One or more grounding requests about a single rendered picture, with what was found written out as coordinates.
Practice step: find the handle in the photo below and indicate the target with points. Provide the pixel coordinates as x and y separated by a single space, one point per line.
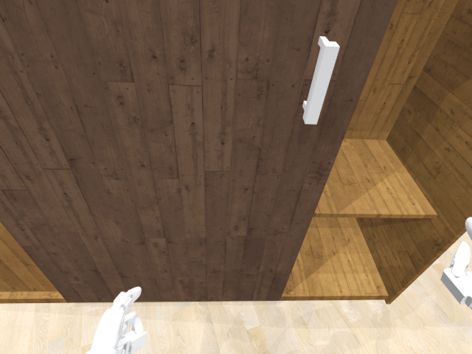
321 78

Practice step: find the robot left hand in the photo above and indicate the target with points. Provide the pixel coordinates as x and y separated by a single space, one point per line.
114 323

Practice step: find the wardrobe door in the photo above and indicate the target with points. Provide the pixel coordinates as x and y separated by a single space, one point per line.
161 144
17 270

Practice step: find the robot right hand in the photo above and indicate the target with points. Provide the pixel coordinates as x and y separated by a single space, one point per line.
456 280

